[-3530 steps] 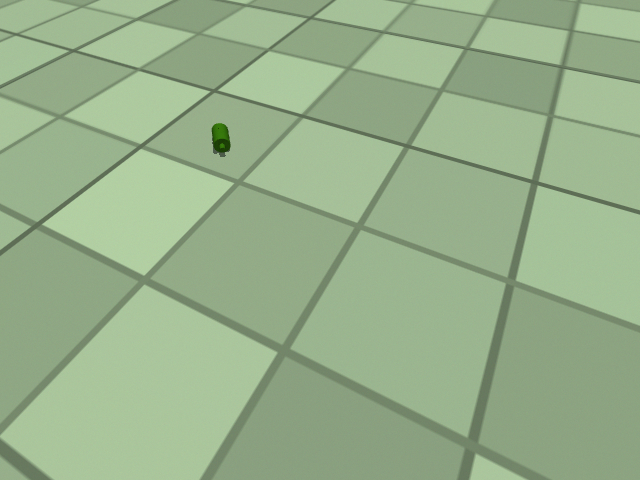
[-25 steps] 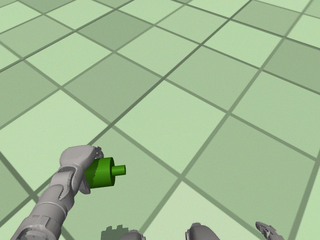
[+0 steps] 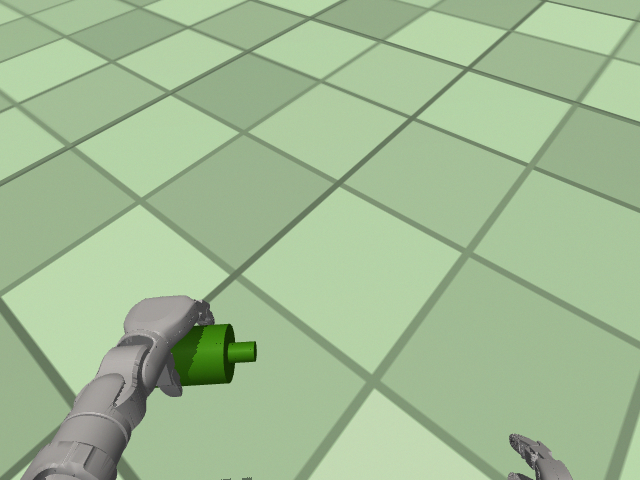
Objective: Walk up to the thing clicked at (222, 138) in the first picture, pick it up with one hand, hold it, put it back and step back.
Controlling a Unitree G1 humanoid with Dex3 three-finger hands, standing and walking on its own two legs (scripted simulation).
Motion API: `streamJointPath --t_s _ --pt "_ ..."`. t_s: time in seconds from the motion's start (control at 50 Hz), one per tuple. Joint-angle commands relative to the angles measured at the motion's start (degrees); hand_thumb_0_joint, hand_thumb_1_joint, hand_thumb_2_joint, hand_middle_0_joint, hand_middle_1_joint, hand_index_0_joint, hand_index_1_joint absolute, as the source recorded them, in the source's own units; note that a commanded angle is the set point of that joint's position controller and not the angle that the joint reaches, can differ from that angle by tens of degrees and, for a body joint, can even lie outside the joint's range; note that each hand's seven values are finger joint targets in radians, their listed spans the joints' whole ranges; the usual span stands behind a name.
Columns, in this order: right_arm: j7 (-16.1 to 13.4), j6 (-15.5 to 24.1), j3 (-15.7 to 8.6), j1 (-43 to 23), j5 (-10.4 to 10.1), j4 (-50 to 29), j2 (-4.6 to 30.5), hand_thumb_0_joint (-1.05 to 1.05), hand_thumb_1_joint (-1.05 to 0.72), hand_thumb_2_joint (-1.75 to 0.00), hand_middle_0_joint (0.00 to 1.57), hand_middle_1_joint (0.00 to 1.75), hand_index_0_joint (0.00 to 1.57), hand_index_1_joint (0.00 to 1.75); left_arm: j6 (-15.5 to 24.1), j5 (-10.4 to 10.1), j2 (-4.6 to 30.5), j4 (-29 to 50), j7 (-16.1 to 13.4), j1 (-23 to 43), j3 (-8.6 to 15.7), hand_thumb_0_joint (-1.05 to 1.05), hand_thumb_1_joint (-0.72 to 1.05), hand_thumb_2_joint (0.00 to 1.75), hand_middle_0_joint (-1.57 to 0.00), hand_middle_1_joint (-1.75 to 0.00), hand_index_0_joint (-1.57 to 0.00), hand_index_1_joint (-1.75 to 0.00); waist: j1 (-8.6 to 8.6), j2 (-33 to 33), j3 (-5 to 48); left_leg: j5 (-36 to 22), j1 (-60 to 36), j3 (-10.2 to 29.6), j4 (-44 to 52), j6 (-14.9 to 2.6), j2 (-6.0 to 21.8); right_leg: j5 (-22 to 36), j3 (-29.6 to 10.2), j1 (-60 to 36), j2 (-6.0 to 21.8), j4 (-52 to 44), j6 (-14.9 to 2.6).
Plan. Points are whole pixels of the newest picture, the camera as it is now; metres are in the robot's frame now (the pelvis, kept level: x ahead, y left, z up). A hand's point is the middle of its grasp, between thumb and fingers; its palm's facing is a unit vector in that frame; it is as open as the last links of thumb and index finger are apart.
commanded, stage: hold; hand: left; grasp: from above
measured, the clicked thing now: (195, 355) +0.31 +0.20 -0.09
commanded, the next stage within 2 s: crouch in 1.50 s
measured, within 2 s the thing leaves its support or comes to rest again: neither
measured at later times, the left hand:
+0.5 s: hand (171, 358) +0.28 +0.21 -0.03, palm faces -0.46 -0.03 -0.89, open 10.7 cm
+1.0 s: hand (172, 362) +0.27 +0.20 -0.01, palm faces -0.46 -0.04 -0.89, open 10.8 cm
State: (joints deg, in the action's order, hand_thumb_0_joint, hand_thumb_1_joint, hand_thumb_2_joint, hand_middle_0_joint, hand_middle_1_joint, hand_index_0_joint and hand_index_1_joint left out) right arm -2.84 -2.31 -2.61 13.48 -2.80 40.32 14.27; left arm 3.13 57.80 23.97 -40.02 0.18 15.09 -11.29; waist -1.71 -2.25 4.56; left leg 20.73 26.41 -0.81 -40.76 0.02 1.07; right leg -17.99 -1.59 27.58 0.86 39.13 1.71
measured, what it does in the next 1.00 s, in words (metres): stands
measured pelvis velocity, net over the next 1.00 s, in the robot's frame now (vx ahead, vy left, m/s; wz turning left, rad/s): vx -0.01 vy -0.01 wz -0.01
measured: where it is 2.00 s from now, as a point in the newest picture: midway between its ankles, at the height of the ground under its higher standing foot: outside the picture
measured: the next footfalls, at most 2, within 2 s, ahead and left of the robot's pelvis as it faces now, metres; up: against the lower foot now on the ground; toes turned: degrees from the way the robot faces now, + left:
none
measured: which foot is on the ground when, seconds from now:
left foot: down 0.00-1.00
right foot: down 0.00-1.00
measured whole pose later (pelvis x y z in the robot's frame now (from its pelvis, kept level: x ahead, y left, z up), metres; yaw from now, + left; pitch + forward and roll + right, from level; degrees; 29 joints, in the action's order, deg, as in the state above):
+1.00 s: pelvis -0.01 -0.01 +0.01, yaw +0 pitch +1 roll +0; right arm -4.3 -3.3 -1.2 10.5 -3.9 38.2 14.5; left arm 3.2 56.3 24.1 -31.0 4.9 10.7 -11.7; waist 0.0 -3.1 1.0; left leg 15.4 16.9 -1.4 -31.4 0.5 0.9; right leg -13.7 -2.1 19.2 0.9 31.9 1.2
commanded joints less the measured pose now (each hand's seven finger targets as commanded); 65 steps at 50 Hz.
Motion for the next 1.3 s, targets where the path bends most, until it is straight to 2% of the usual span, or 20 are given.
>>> streamJointPath --t_s 0.0,0.18,0.22,0.24,0.3,0.42,0.46,0.62,0.82,0.86,0.98,1.0,1.04,1.08,1.1,1.14,1.16,1.18,1.2,1.28 --pt "-0.7 2.0 -2.7 -2.3 -0.3 -7.8 8.4 0.0 -0.89 -0.9 0.2 0.3 0.2 0.3 0.9 -0.5 12.8 13.6 -1.6 19.0 6.5 0.0 0.81 0.77 -1.19 -0.47 -1.17 -0.49 0.5 -1.1 14.7 -18.1 -9.2 0.1 6.3 -0.03 -1.7 13.6 1.5 -6.8 -3.1 -4.9 -2.5" --pt "-0.9 1.6 -2.5 -3.3 -0.6 -8.6 8.1 0.0 -0.89 -0.9 0.2 0.3 0.2 0.3 0.3 -0.1 12.4 15.5 -1.1 17.3 6.8 0.0 0.82 0.8 -1.21 -0.5 -1.18 -0.52 1.32 0.0 13.6 -16.8 -10.0 -0.3 7.9 -0.27 -1.9 12.8 1.2 -8.1 -3.0 -6.5 -2.36" --pt "-0.9 1.7 -2.3 -3.3 -0.6 -8.6 8.1 0.0 -0.89 -0.9 0.2 0.3 0.2 0.3 0.2 -0.4 12.1 15.9 -0.7 17.8 6.2 0.0 0.82 0.79 -1.2 -0.5 -1.18 -0.52 0.63 0.1 13.3 -17.0 -10.2 -0.2 8.1 -0.32 -1.7 12.9 1.3 -7.9 -3.1 -6.5 -2.33" --pt "-0.9 1.6 -2.4 -3.9 -0.7 -8.8 8.1 0.0 -0.9 -0.9 0.2 0.3 0.2 0.3 0.1 -0.4 12.4 15.3 -0.5 16.8 6.5 0.0 0.83 0.79 -1.22 -0.49 -1.19 -0.51 1.27 0.4 13.0 -16.9 -10.5 -0.3 8.4 -0.42 -1.8 12.9 1.3 -8.5 -2.9 -6.9 -2.3" --pt "-1.1 1.6 -2.2 -4.3 -0.7 -9.0 8.0 0.0 -0.9 -0.9 0.2 0.3 0.2 0.3 0.2 -0.7 12.5 16.8 -0.2 17.6 6.5 0.0 0.8 0.8 -1.19 -0.51 -1.17 -0.54 0.95 0.5 13.0 -15.6 -10.6 -0.6 8.9 -0.64 -2.0 12.0 1.1 -8.8 -2.7 -7.6 -2.13" --pt "-1.3 1.7 -1.9 -5.7 -0.9 -9.8 7.9 0.0 -0.9 -0.9 0.2 0.3 0.2 0.3 0.3 -1.2 12.4 17.4 0.5 15.9 6.7 0.0 0.81 0.78 -1.18 -0.52 -1.17 -0.54 1.65 1.0 10.9 -12.6 -10.5 -0.5 10.4 -0.71 -2.1 8.9 1.0 -9.1 -2.7 -9.3 -2.09" --pt "-1.4 1.7 -1.7 -5.8 -0.9 -9.8 7.6 0.0 -0.9 -0.9 0.2 0.3 0.2 0.3 0.3 -1.0 11.9 18.4 0.8 16.4 6.1 0.0 0.81 0.8 -1.19 -0.53 -1.17 -0.55 1.33 0.5 11.5 -13.3 -11.6 -0.8 10.6 -0.72 -2.1 9.7 0.8 -9.3 -2.5 -9.2 -2.16" --pt "-1.7 1.8 -1.4 -6.5 -1.0 -10.0 7.6 0.0 -0.9 -0.9 0.2 0.3 0.2 0.3 0.3 -0.9 12.2 18.9 0.7 16.5 6.7 0.0 0.78 0.8 -1.17 -0.54 -1.15 -0.56 1.33 0.6 11.4 -13.9 -12.9 -0.7 11.7 -0.75 -2.0 10.2 0.9 -10.3 -2.6 -10.1 -2.16" --pt "-1.8 1.8 -0.9 -8.4 -1.2 -10.8 7.1 0.0 -0.9 -0.9 0.2 0.3 0.2 0.3 0.0 -1.9 12.6 20.4 2.1 15.3 6.5 0.0 0.78 0.8 -1.17 -0.56 -1.15 -0.57 2.13 1.7 8.6 -9.8 -13.2 -1.0 13.8 -1.07 -2.3 6.0 0.5 -11.7 -2.1 -13.1 -1.8" --pt "-1.9 1.8 -0.9 -8.6 -1.1 -10.5 7.1 0.0 -0.9 -0.9 0.2 0.3 0.2 0.3 0.3 -1.9 13.4 20.9 2.2 16.2 7.3 0.0 0.77 0.8 -1.15 -0.58 -1.14 -0.59 2.16 1.0 9.3 -10.6 -13.5 -1.1 13.9 -0.98 -2.3 6.7 0.5 -12.0 -2.2 -12.9 -1.84" --pt "-2.1 1.5 -0.8 -8.9 -1.3 -10.8 7.0 0.0 -0.91 -0.9 0.2 0.3 0.2 0.3 0.4 -1.6 12.3 20.4 2.0 14.3 6.9 0.0 0.75 0.84 -1.15 -0.59 -1.13 -0.61 1.97 1.1 8.9 -12.8 -15.0 -0.9 14.5 -0.81 -2.1 8.7 0.8 -12.1 -2.4 -13.0 -2.08" --pt "-2.1 1.4 -0.9 -8.8 -1.2 -10.5 7.0 0.0 -0.9 -0.9 0.2 0.3 0.2 0.3 0.5 -1.8 13.0 20.9 1.9 15.0 7.7 0.0 0.75 0.85 -1.15 -0.58 -1.13 -0.6 2.23 0.8 9.3 -12.7 -15.2 -1.1 14.5 -0.87 -2.3 8.6 0.7 -12.6 -2.3 -13.4 -2.0" --pt "-2.2 1.4 -0.8 -8.7 -1.2 -10.2 6.9 0.0 -0.91 -0.9 0.2 0.3 0.2 0.3 0.6 -1.6 12.0 20.2 2.0 15.2 6.5 0.0 0.75 0.83 -1.14 -0.6 -1.12 -0.61 1.81 1.2 9.2 -13.7 -15.5 -0.9 14.4 -0.84 -2.2 9.6 0.9 -12.6 -2.4 -13.1 -1.99" --pt "-2.2 1.4 -0.9 -8.6 -1.2 -9.9 7.0 0.0 -0.91 -0.9 0.2 0.3 0.2 0.3 0.5 -1.4 13.6 19.8 1.6 15.4 7.9 0.0 0.74 0.83 -1.14 -0.58 -1.12 -0.6 2.34 0.8 9.3 -14.2 -15.7 -1.0 14.5 -0.78 -2.3 9.9 0.9 -13.0 -2.3 -13.3 -2.02" --pt "-2.1 1.3 -0.9 -8.4 -1.2 -10.0 7.1 0.0 -0.9 -0.9 0.2 0.3 0.2 0.3 0.6 -1.6 12.6 20.9 1.6 16.2 7.0 0.0 0.75 0.84 -1.14 -0.59 -1.12 -0.61 1.64 0.3 10.1 -14.7 -16.4 -1.0 14.6 -0.75 -2.1 10.7 0.7 -12.9 -2.4 -13.0 -2.1" --pt "-2.1 1.2 -0.8 -8.6 -1.3 -10.1 7.0 0.0 -0.9 -0.9 0.2 0.3 0.2 0.3 0.5 -1.9 11.7 20.5 1.6 17.2 5.8 0.0 0.76 0.86 -1.15 -0.6 -1.13 -0.62 1.66 1.1 9.4 -14.7 -16.6 -0.9 15.0 -0.77 -2.1 10.7 0.8 -12.8 -2.4 -13.5 -2.06" --pt "-2.2 1.1 -0.7 -8.7 -1.4 -10.1 6.9 0.0 -0.91 -0.9 0.2 0.3 0.2 0.3 0.3 -1.7 11.1 18.1 1.7 15.0 5.6 0.0 0.74 0.86 -1.15 -0.6 -1.13 -0.62 1.55 2.4 8.0 -14.3 -16.1 -0.9 14.9 -0.96 -2.2 10.3 0.9 -12.3 -2.3 -13.9 -1.88" --pt "-2.1 1.1 -0.9 -8.5 -1.4 -10.3 6.9 0.0 -0.9 -0.9 0.2 0.3 0.2 0.3 0.2 -1.6 11.5 19.3 1.7 13.9 6.3 0.0 0.74 0.86 -1.14 -0.61 -1.12 -0.63 2.12 1.8 9.1 -14.6 -16.3 -1.2 14.7 -0.99 -2.5 10.7 0.7 -13.1 -2.0 -13.9 -1.84" --pt "-2.1 1.0 -0.9 -8.6 -1.3 -10.0 7.0 0.0 -0.9 -0.9 0.2 0.3 0.2 0.3 0.4 -2.0 12.8 20.8 1.7 16.4 6.9 0.0 0.72 0.87 -1.12 -0.61 -1.11 -0.63 2.14 1.2 10.4 -15.3 -16.8 -1.1 14.9 -0.93 -2.4 11.2 0.8 -13.8 -2.1 -13.9 -1.87" --pt "-2.1 0.8 -1.0 -8.5 -1.4 -10.2 7.1 0.0 -0.9 -0.9 0.2 0.3 0.2 0.3 0.4 -1.7 12.4 18.8 1.8 14.4 6.6 0.0 0.76 0.86 -1.14 -0.61 -1.13 -0.63 2.3 0.5 9.3 -16.0 -16.7 -0.8 15.5 -0.62 -2.0 11.5 1.1 -13.4 -2.5 -13.6 -2.27"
